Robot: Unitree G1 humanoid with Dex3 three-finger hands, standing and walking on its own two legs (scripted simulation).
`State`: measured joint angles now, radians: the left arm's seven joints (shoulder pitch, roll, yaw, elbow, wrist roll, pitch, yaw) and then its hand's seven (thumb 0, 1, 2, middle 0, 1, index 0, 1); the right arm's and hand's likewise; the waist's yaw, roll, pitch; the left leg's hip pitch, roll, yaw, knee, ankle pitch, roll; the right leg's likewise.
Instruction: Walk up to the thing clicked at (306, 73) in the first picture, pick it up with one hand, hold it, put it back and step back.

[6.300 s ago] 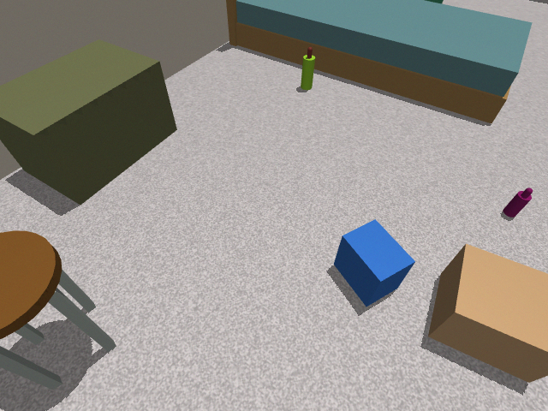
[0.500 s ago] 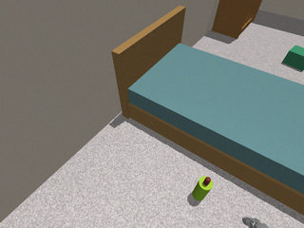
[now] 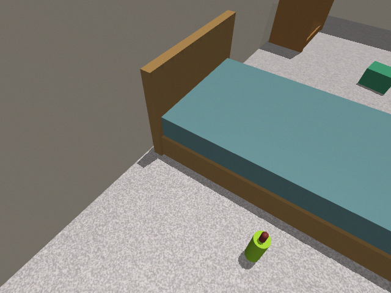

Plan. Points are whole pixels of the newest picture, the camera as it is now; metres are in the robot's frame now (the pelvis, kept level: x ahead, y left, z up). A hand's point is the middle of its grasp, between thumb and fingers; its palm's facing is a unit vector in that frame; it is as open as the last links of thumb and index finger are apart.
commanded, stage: walk up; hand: right
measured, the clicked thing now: (258, 244) +0.41 -0.29 -0.65
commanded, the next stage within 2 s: stand in 0.40 s
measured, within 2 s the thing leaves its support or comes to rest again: neither
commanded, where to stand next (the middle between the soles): +0.03 +0.01 m, yaw -1 degrees
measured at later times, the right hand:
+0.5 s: hand out of the picture +0.09 -0.25 -0.16, palm faces -0.02 +0.95 -0.33, open 7.4 cm
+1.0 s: hand out of the picture +0.08 -0.25 -0.15, palm faces -0.01 +0.94 -0.34, open 7.4 cm
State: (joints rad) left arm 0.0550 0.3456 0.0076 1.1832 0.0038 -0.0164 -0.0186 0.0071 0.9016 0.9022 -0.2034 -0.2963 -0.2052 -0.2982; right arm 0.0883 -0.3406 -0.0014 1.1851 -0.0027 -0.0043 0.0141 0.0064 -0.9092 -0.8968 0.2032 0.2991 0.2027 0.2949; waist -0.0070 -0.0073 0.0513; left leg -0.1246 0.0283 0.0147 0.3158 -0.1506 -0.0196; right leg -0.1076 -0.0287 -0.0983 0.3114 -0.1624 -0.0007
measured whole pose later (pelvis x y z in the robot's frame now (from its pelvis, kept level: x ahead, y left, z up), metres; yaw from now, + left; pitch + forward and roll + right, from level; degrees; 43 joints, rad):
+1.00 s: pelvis +0.01 +0.01 +0.00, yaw -1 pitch -3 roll +0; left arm 0.09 0.34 0.01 1.17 0.01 -0.01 -0.02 0.01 0.90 0.90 -0.20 -0.30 -0.21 -0.30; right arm 0.11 -0.35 0.01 1.14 -0.01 -0.01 0.01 0.01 -0.91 -0.90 0.20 0.30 0.20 0.29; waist 0.00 0.00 0.04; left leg -0.10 0.03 0.03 0.31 -0.16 -0.01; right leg -0.09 -0.03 -0.08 0.29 -0.16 0.01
